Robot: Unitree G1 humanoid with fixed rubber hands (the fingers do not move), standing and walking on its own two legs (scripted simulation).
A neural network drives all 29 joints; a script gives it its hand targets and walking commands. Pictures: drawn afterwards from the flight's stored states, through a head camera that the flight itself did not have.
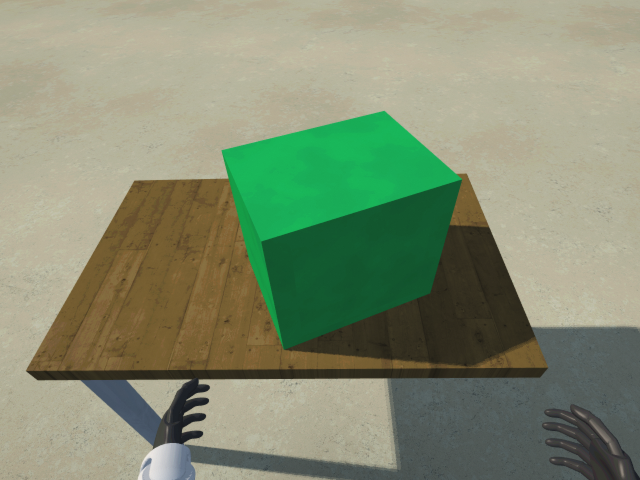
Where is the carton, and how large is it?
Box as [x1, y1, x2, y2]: [221, 111, 461, 349]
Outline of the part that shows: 384,111 221,150 249,260 284,349 430,292 461,179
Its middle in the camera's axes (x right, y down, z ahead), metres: +0.02 -0.03 +0.67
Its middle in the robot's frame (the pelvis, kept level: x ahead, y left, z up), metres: +0.52 +0.02 +0.01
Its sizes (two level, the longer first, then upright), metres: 0.294 0.223 0.266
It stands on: a table, 0.62 m high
